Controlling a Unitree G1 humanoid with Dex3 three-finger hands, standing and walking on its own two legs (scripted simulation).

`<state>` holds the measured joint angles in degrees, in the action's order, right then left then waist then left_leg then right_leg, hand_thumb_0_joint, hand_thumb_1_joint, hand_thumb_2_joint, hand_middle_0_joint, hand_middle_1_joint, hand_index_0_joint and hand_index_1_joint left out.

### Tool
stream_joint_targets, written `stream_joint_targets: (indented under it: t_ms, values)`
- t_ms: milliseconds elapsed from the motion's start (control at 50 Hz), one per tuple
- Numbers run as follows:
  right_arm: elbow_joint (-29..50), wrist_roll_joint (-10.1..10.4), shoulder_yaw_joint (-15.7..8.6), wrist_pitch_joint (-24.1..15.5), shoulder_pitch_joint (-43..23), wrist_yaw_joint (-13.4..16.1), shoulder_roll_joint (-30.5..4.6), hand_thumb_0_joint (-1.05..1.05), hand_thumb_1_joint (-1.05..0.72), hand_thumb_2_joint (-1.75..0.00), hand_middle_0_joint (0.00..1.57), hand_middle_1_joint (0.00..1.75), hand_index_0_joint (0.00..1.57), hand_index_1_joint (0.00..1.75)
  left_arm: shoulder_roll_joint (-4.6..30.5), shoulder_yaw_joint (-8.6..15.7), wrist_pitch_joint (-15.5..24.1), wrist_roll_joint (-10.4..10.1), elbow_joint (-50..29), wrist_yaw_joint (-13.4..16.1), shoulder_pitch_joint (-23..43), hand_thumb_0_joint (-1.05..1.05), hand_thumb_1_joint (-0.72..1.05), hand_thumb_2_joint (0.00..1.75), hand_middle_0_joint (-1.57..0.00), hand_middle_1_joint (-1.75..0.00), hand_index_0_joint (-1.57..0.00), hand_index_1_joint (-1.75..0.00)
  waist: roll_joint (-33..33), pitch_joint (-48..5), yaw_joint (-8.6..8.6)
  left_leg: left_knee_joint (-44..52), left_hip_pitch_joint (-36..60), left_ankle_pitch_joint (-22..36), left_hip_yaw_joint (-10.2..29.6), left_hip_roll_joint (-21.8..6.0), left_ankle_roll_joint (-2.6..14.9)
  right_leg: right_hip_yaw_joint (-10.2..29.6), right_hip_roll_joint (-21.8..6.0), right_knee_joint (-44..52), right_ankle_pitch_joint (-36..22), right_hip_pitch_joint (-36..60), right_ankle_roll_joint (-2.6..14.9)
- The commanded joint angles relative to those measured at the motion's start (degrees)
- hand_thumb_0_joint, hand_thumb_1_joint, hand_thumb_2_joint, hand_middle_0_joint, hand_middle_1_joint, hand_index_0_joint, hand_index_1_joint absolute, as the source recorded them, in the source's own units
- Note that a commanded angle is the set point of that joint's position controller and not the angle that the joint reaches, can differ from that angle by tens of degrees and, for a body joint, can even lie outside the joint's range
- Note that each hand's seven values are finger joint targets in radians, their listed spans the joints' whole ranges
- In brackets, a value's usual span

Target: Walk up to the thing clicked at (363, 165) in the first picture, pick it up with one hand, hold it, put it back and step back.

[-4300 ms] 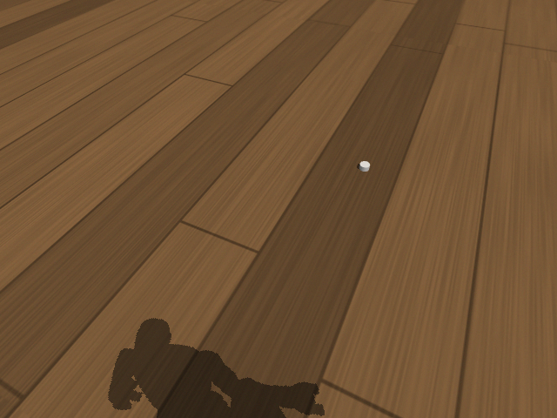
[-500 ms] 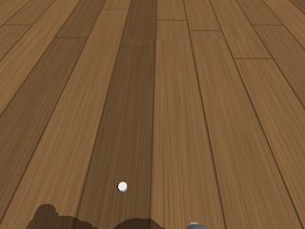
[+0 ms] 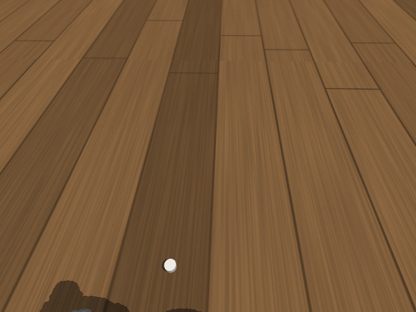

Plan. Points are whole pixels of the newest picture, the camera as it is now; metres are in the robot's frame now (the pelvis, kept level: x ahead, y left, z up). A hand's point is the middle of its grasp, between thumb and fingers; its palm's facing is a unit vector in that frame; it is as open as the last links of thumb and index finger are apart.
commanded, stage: walk up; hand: left
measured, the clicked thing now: (170, 265) +0.45 +0.22 -0.75
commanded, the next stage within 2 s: none
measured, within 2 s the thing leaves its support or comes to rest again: neither
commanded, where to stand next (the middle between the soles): +0.05 +0.00 m, yaw -1 degrees
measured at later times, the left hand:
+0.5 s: hand out of the picture +0.09 +0.26 -0.14, palm faces +0.01 -0.94 -0.35, open 7.4 cm
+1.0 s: hand out of the picture +0.12 +0.25 -0.14, palm faces +0.01 -0.94 -0.35, open 7.4 cm
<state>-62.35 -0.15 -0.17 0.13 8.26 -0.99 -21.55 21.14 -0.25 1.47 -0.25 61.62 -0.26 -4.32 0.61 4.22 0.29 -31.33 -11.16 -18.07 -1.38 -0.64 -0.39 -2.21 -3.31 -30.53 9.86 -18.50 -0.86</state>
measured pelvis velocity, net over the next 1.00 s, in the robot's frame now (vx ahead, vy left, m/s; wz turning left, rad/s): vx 0.02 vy -0.01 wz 0.01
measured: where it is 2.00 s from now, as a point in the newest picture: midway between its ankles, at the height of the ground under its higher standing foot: outside the picture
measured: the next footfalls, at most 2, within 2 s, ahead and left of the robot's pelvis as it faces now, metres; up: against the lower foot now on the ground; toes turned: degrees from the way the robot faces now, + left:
right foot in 1.66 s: +0.04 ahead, -0.13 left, +0.00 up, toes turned -3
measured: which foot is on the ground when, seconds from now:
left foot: down 0.00-1.00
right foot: down 0.00-1.00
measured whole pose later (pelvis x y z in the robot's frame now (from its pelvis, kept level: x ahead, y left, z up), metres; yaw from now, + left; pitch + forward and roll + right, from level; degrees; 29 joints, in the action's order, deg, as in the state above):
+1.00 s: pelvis +0.02 -0.01 +0.01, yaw +1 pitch -2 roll +1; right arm -64.7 -0.3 -1.6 1.4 5.3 -1.0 -20.9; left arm 19.4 1.2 0.7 0.1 65.1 -0.2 -2.3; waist -0.5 3.9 0.2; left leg -20.4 -4.9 -13.4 -0.8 -0.8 -1.0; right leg -3.2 -2.9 -21.5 6.7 -12.7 -0.7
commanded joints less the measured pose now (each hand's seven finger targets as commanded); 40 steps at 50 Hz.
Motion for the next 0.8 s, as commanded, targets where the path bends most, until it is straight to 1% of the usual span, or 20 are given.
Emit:
stream_joint_targets:
  t_ms: [0,20,40,80,120,140,160,200,220,240,300,320,360,420,480,500,620,660,680,780]
  values:
    - [2.4,0.1,-2.5,-1.3,-3.6,0.9,-12.1,0.0,-0.9,-0.9,0.2,0.3,0.2,0.3,11.8,2.6,1.0,-0.2,-1.8,0.8,3.3,0.0,0.9,0.9,-0.2,-0.3,-0.2,-0.3,-1.6,-7.1,-0.97,10.0,-1.4,8.6,6.1,-6.2,2.75,5.7,-5.2,6.1,-6.9,8.8,2.9]
    - [2.2,0.0,-2.6,-1.2,-4.2,0.9,-12.4,0.0,-0.9,-0.9,0.2,0.3,0.2,0.3,11.9,2.5,0.9,-0.2,-1.6,0.8,3.5,0.0,0.9,0.9,-0.2,-0.3,-0.2,-0.3,-1.8,-6.9,-1.04,10.8,-1.1,8.6,6.0,-6.5,2.77,5.2,-5.1,6.5,-7.1,9.1,2.67]
    - [1.9,0.1,-2.5,-1.3,-4.2,0.9,-11.9,0.0,-0.9,-0.9,0.2,0.3,0.2,0.3,11.7,2.5,0.9,-0.2,-1.1,0.8,4.1,0.0,0.9,0.9,-0.2,-0.3,-0.2,-0.3,-1.8,-6.9,-0.91,11.7,-1.0,8.9,6.3,-6.6,2.66,5.2,-5.0,6.8,-7.0,9.9,2.52]
    - [1.5,0.1,-2.5,-1.2,-5.4,0.9,-12.0,0.0,-0.9,-0.9,0.2,0.3,0.2,0.3,11.3,2.3,0.8,-0.2,-0.2,0.7,3.6,0.0,0.9,0.9,-0.2,-0.3,-0.2,-0.3,-1.8,-6.6,-1.37,12.5,0.0,8.7,6.0,-6.8,2.72,4.8,-4.9,8.3,-7.0,10.3,2.15]
    - [0.9,0.2,-2.5,-1.1,-5.2,0.9,-11.8,0.0,-0.9,-0.9,0.2,0.3,0.2,0.3,11.5,2.4,0.8,0.0,0.5,0.7,4.4,0.0,0.9,0.9,-0.2,-0.3,-0.2,-0.3,-1.0,-7.1,-0.79,12.8,1.1,10.0,5.6,-6.8,2.51,4.9,-5.2,9.2,-7.6,11.0,2.15]
    - [0.7,0.2,-2.6,-1.0,-5.5,0.9,-11.8,0.0,-0.9,-0.9,0.2,0.3,0.2,0.3,11.4,2.4,0.8,0.0,0.8,0.7,4.4,0.0,0.9,0.9,-0.2,-0.3,-0.2,-0.3,-1.0,-6.9,-0.93,13.1,1.6,9.8,5.4,-6.6,2.4,5.1,-5.3,9.7,-7.6,10.7,2.09]
    - [0.5,0.1,-2.6,-1.0,-5.8,0.9,-11.9,0.0,-0.9,-0.9,0.2,0.3,0.2,0.3,11.4,2.4,0.8,0.0,0.9,0.7,4.9,0.0,0.9,0.9,-0.2,-0.3,-0.2,-0.3,-1.4,-5.9,-0.79,14.1,0.8,8.8,5.4,-6.7,2.3,4.9,-5.2,10.3,-6.9,10.7,1.72]
    - [0.4,0.2,-2.5,-0.9,-6.6,0.8,-11.7,0.0,-0.9,-0.9,0.2,0.3,0.2,0.3,11.3,2.3,0.8,0.1,1.6,0.7,4.2,0.0,0.9,0.9,-0.2,-0.3,-0.2,-0.3,-1.5,-5.3,-1.13,14.3,1.6,8.1,5.5,-6.6,2.35,5.0,-5.1,11.4,-5.2,10.0,1.46]
    - [0.3,0.1,-2.6,-0.8,-6.2,0.7,-11.8,0.0,-0.9,-0.9,0.2,0.3,0.2,0.3,11.4,2.4,0.7,0.3,1.4,0.7,5.1,0.0,0.9,0.9,-0.2,-0.3,-0.2,-0.3,-0.7,-5.1,-0.67,15.2,1.2,7.0,5.5,-6.6,2.24,5.2,-5.1,11.9,-4.1,10.3,1.53]
    - [0.1,0.1,-2.5,-0.8,-6.5,0.7,-11.7,0.0,-0.9,-0.9,0.2,0.3,0.2,0.3,11.3,2.5,0.7,0.2,1.8,0.6,4.9,0.0,0.9,0.9,-0.2,-0.3,-0.2,-0.3,-1.1,-4.4,-0.95,15.5,1.5,6.2,5.7,-6.6,2.24,5.3,-5.0,12.4,-2.2,9.6,1.32]
    - [0.0,0.0,-2.6,-0.8,-6.7,0.6,-11.5,0.0,-0.9,-0.9,0.2,0.3,0.2,0.3,11.4,2.6,0.8,0.5,2.0,0.6,4.5,0.0,0.9,0.9,-0.2,-0.3,-0.2,-0.3,-0.7,-5.3,-1.01,15.8,2.2,6.6,5.4,-6.6,2.26,5.4,-5.2,13.2,-2.2,10.2,1.3]
    - [-0.1,0.1,-2.7,-0.8,-6.8,0.6,-11.6,0.0,-0.9,-0.9,0.2,0.3,0.2,0.3,11.3,2.7,0.8,0.6,2.3,0.6,4.7,0.0,0.9,0.9,-0.2,-0.3,-0.2,-0.3,-0.9,-5.4,-0.81,15.9,2.4,6.9,5.5,-6.6,2.15,5.3,-5.1,13.3,-2.5,10.5,1.32]
    - [0.1,0.1,-2.7,-0.9,-7.0,0.6,-11.5,0.0,-0.9,-0.9,0.2,0.3,0.2,0.3,11.3,2.7,0.9,0.6,2.1,0.6,4.4,0.0,0.9,0.9,-0.2,-0.3,-0.2,-0.3,-0.4,-6.2,-0.92,15.8,3.2,8.4,5.2,-6.6,2.05,5.3,-5.4,13.1,-5.6,11.1,1.23]
    - [0.0,0.0,-2.8,-0.8,-6.7,0.7,-11.4,0.0,-0.9,-0.9,0.2,0.3,0.2,0.3,11.2,2.8,0.9,0.7,2.2,0.6,4.7,0.0,0.9,0.9,-0.2,-0.3,-0.2,-0.3,-0.3,-5.5,-0.75,16.9,2.2,7.3,5.4,-6.5,1.77,5.4,-5.4,13.3,-5.2,11.5,1.01]
    - [0.0,-0.1,-2.9,-0.8,-6.5,0.7,-11.3,0.0,-0.9,-0.9,0.2,0.3,0.2,0.3,11.2,3.0,0.9,0.7,2.2,0.7,4.2,0.0,0.9,0.9,-0.2,-0.3,-0.2,-0.3,0.3,-6.2,-0.85,16.6,3.1,8.8,5.0,-6.5,1.89,5.2,-5.4,13.4,-5.9,11.9,0.99]
    - [0.0,0.0,-2.7,-0.8,-6.1,0.7,-10.8,0.0,-0.9,-0.9,0.2,0.3,0.2,0.3,11.0,3.0,0.9,0.6,2.2,0.7,4.2,0.0,0.9,0.9,-0.2,-0.3,-0.2,-0.3,-0.1,-6.3,-0.89,16.6,3.4,9.4,5.3,-6.4,1.7,5.4,-5.4,13.5,-5.0,11.8,0.93]
    - [0.0,0.0,-2.9,-0.8,-5.8,0.8,-11.0,0.0,-0.9,-0.9,0.2,0.3,0.2,0.3,10.8,3.2,0.8,0.8,2.0,0.8,3.7,0.0,0.9,0.9,-0.2,-0.3,-0.2,-0.3,-0.3,-7.1,-0.79,16.4,3.6,11.6,5.0,-6.6,1.71,4.8,-5.6,12.8,-8.7,13.2,1.04]
    - [-0.1,0.1,-2.9,-0.7,-5.3,0.8,-10.6,0.0,-0.9,-0.9,0.2,0.3,0.2,0.3,10.7,3.4,0.8,0.8,1.9,0.9,3.7,0.0,0.9,0.9,-0.2,-0.3,-0.2,-0.3,0.5,-7.4,-0.72,16.0,4.5,12.6,5.0,-6.6,1.71,4.9,-5.7,12.9,-8.4,13.0,1.19]
    - [-0.1,-0.1,-3.0,-0.7,-5.2,0.9,-11.0,0.0,-0.9,-0.9,0.2,0.3,0.2,0.3,10.9,3.4,0.8,0.9,1.6,0.9,4.2,0.0,0.9,0.9,-0.2,-0.3,-0.2,-0.3,0.4,-7.3,-0.48,16.0,3.8,12.0,4.9,-6.4,1.66,5.1,-5.9,12.9,-9.1,13.3,1.24]
    - [-0.1,-0.1,-3.0,-0.7,-5.1,0.9,-10.9,0.0,-0.9,-0.9,0.2,0.3,0.2,0.3,10.7,3.4,0.7,0.8,1.5,0.9,3.7,0.0,0.9,0.9,-0.2,-0.3,-0.2,-0.3,-0.2,-6.7,-0.8,16.2,4.4,12.2,4.9,-6.5,1.52,5.1,-5.8,12.8,-8.7,12.7,1.25]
